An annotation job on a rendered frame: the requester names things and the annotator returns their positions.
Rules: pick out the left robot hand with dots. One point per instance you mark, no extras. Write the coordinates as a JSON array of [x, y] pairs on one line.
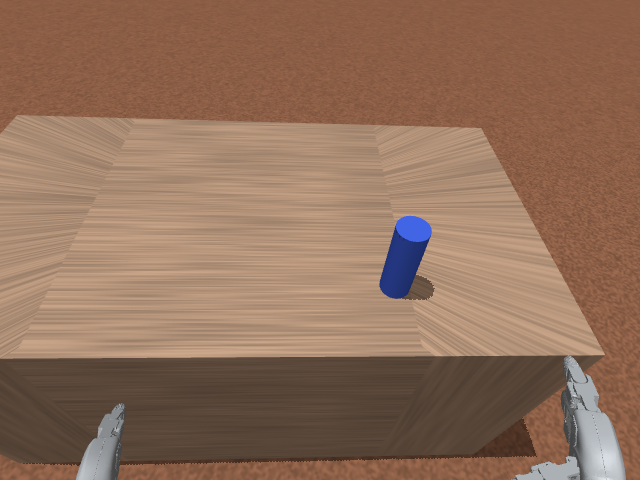
[[101, 459]]

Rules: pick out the can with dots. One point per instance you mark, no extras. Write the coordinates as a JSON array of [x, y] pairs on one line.
[[408, 244]]

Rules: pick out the right robot hand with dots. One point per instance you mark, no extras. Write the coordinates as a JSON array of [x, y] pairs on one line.
[[594, 450]]

